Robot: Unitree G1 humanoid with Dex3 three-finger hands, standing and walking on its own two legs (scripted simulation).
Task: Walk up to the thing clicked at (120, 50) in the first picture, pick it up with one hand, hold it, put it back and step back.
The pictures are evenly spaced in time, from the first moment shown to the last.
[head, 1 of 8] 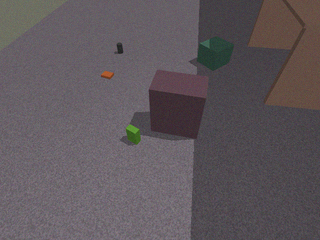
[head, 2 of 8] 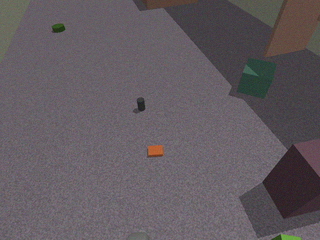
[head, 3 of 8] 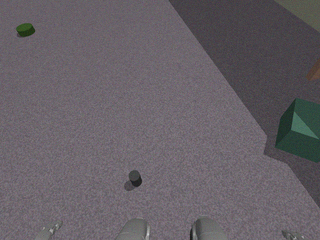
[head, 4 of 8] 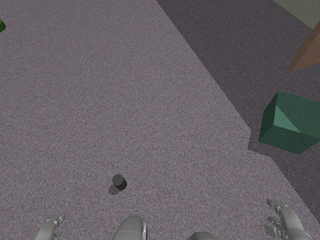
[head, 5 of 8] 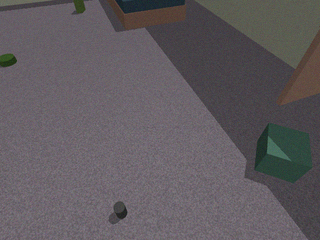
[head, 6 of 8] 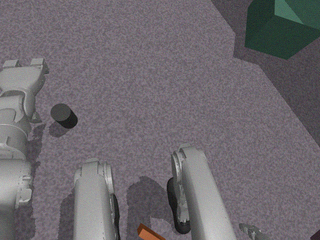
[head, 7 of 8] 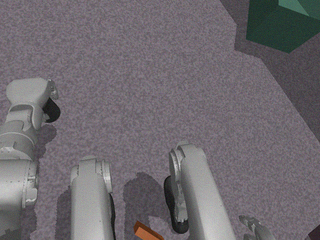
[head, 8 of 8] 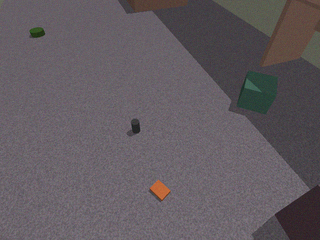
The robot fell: no
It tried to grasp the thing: yes
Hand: left
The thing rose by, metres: 0.63
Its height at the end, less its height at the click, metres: +0.00
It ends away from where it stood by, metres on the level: 0.02
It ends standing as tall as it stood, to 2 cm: yes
